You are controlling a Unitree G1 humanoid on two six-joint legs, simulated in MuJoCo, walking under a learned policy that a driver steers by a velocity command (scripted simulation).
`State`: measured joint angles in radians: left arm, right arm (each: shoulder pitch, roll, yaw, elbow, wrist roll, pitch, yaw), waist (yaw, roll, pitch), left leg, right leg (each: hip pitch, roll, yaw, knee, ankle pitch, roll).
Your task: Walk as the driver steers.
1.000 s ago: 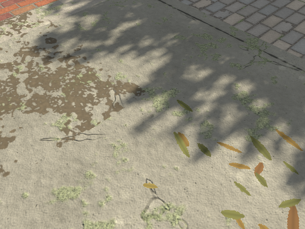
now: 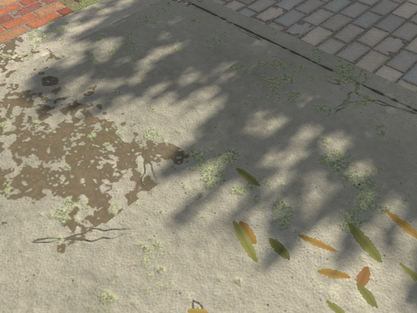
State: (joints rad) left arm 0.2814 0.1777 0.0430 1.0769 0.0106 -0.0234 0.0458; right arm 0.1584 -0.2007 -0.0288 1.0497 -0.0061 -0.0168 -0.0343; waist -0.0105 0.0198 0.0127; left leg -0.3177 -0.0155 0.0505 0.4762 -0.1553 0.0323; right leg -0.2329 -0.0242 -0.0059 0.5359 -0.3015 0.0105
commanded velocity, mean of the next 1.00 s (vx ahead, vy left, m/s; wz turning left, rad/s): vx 0.11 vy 0.00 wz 0.00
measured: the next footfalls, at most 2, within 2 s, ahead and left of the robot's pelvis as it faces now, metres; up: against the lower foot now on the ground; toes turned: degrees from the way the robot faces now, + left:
right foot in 0.80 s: +0.28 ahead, -0.10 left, +0.00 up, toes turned +0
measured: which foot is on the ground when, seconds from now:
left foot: down 0.00-1.00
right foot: down 0.00-0.44, up 0.46-0.78, down 0.80-1.00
